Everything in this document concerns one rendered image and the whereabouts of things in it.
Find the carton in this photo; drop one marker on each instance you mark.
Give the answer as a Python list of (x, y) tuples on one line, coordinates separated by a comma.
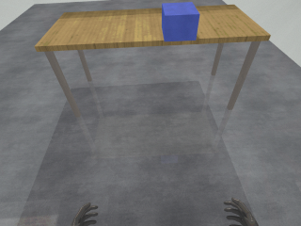
[(179, 21)]

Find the table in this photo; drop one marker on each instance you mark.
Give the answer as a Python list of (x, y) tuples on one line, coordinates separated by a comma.
[(142, 27)]

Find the left robot hand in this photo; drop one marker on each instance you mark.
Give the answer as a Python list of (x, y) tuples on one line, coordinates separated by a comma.
[(81, 216)]

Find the right robot hand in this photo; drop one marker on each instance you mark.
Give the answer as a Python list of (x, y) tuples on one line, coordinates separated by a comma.
[(246, 218)]

